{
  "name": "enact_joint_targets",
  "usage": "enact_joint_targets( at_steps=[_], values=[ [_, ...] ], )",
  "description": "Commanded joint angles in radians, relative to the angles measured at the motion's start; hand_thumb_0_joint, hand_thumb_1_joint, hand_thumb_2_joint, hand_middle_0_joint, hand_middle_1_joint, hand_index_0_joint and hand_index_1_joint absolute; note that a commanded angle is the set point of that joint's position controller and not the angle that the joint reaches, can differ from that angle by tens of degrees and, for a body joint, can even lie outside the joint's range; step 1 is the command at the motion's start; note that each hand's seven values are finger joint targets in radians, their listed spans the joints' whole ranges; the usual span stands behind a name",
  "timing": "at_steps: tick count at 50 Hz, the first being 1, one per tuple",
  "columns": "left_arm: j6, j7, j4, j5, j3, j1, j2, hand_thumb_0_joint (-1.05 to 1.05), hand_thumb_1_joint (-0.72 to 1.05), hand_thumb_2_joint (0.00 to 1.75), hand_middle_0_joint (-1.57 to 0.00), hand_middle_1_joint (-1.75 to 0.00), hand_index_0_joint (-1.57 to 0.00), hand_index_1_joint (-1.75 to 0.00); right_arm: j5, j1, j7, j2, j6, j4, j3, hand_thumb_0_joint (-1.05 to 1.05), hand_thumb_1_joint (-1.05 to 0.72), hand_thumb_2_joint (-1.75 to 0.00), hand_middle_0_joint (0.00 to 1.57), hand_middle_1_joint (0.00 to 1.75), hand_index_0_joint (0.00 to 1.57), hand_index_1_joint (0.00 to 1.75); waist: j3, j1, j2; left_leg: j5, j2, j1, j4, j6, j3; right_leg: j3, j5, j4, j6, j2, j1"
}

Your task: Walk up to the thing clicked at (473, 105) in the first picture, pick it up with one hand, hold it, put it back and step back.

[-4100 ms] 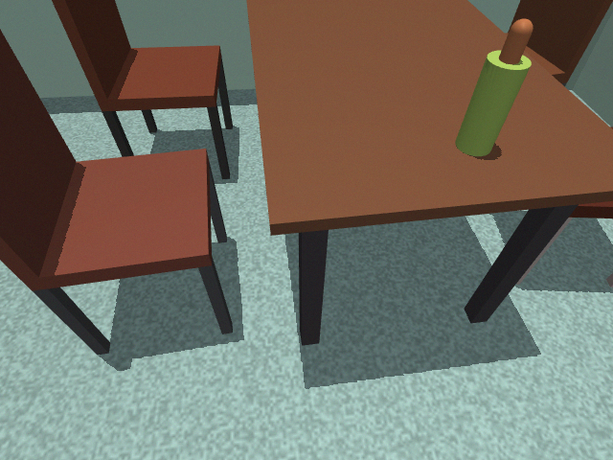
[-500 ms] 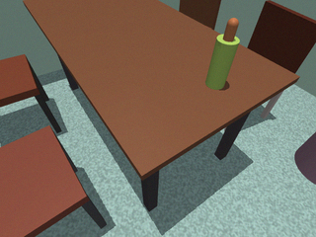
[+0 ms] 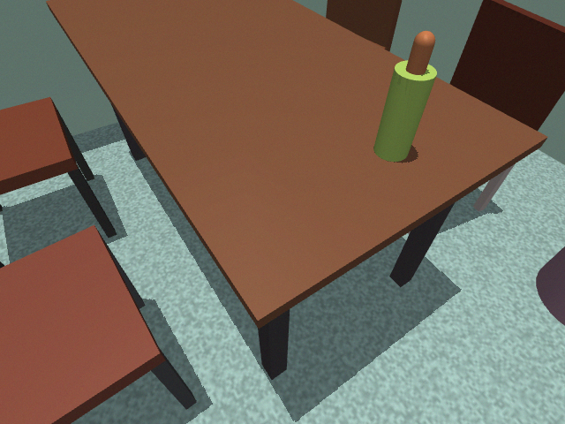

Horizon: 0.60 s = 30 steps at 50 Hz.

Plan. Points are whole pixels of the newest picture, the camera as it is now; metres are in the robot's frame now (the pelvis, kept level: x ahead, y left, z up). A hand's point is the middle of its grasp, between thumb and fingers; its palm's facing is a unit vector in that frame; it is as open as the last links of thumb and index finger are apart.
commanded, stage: stand
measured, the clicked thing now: (406, 99) +0.69 -0.23 +0.09
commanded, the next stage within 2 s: none
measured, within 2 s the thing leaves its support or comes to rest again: neither
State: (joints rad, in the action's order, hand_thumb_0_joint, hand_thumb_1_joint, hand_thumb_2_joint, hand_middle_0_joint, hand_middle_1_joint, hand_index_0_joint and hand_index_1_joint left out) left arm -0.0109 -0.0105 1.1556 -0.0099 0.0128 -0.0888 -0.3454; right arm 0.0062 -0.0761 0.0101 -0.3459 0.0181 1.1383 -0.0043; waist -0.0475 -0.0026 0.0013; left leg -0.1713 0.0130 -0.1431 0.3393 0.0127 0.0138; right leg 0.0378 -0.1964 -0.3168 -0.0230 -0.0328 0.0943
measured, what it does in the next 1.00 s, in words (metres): stands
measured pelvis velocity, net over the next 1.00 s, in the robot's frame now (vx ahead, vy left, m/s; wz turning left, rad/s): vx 0.00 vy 0.00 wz -0.01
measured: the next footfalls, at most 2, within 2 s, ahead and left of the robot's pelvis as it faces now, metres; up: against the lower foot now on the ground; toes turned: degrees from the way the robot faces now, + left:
none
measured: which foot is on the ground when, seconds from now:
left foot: down 0.00-1.00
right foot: down 0.00-1.00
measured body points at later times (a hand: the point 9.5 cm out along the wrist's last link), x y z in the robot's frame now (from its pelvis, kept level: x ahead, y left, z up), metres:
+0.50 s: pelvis +0.00 +0.00 +0.00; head +0.01 +0.00 +0.45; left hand +0.08 +0.30 -0.13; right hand +0.08 -0.30 -0.13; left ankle +0.01 +0.13 -0.75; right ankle -0.02 -0.13 -0.75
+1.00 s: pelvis +0.00 +0.00 +0.00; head +0.01 +0.00 +0.45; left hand +0.07 +0.30 -0.13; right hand +0.07 -0.30 -0.13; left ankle +0.01 +0.13 -0.75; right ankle -0.02 -0.13 -0.75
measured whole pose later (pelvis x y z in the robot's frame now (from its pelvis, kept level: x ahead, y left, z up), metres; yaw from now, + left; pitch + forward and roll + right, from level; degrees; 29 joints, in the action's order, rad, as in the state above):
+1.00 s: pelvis +0.00 +0.00 +0.00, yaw +0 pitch -2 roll +0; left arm -0.01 -0.01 1.14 -0.01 0.00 -0.12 -0.35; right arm 0.01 -0.11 0.01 -0.35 0.01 1.15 0.00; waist -0.04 0.00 0.00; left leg -0.17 0.01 -0.13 0.32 0.01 0.01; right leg 0.03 -0.19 -0.30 -0.03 -0.04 0.08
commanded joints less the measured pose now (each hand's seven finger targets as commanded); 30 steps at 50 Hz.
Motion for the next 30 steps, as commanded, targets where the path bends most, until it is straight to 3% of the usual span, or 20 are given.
enact_joint_targets(
  at_steps=[1,10,16,19,22,30],
  values=[
    [-0.025,0.017,-0.056,0.003,0.034,0.044,-0.217,0.0,0.9,0.9,-0.2,-0.3,-0.2,-0.3,0.001,0.037,-0.016,-0.215,0.016,-0.056,0.039,0.0,-0.9,-0.9,0.2,0.3,0.2,0.3,0.089,0.004,0.002,0.196,0.119,0.03,-0.045,-0.025,0.089,-0.087,0.149,0.05,0.031,-0.109,-0.019],
    [-0.02,0.017,-0.061,0.001,0.03,0.038,-0.21,0.0,0.9,0.9,-0.2,-0.3,-0.2,-0.3,0.002,0.044,-0.017,-0.22,0.018,-0.055,0.037,0.0,-0.9,-0.9,0.2,0.3,0.2,0.3,0.087,-0.003,-0.006,0.192,0.122,0.04,-0.058,-0.024,0.089,-0.079,0.127,0.049,0.031,-0.106,-0.012],
    [-0.023,0.018,-0.065,0.001,0.03,0.039,-0.218,0.0,0.9,0.9,-0.2,-0.3,-0.2,-0.3,0.001,0.043,-0.017,-0.221,0.018,-0.053,0.038,0.0,-0.9,-0.9,0.2,0.3,0.2,0.3,0.103,-0.001,0.008,0.236,0.124,0.058,-0.045,-0.027,0.083,-0.083,0.177,0.044,0.033,-0.114,-0.025],
    [-0.022,0.019,-0.068,0.003,0.029,0.039,-0.219,0.0,0.9,0.9,-0.2,-0.3,-0.2,-0.3,0.002,0.028,-0.017,-0.225,0.016,-0.048,0.039,0.0,-0.9,-0.9,0.2,0.3,0.2,0.3,0.089,0.002,-0.002,0.197,0.119,0.039,-0.056,-0.023,0.081,-0.084,0.147,0.053,0.034,-0.112,-0.027],
    [-0.024,0.02,-0.069,0.002,0.029,0.03,-0.218,0.0,0.9,0.9,-0.2,-0.3,-0.2,-0.3,0.001,0.031,-0.016,-0.22,0.016,-0.052,0.039,0.0,-0.9,-0.9,0.2,0.3,0.2,0.3,0.097,0.001,-0.003,0.229,0.123,0.047,-0.048,-0.025,0.08,-0.083,0.176,0.047,0.032,-0.114,-0.033],
    [-0.022,0.021,-0.072,-0.001,0.029,0.025,-0.22,0.0,0.9,0.9,-0.2,-0.3,-0.2,-0.3,0.001,0.028,-0.016,-0.218,0.013,-0.053,0.038,0.0,-0.9,-0.9,0.2,0.3,0.2,0.3,0.089,0.003,-0.008,0.199,0.118,0.04,-0.055,-0.025,0.077,-0.081,0.16,0.057,0.033,-0.11,-0.028]
  ],
)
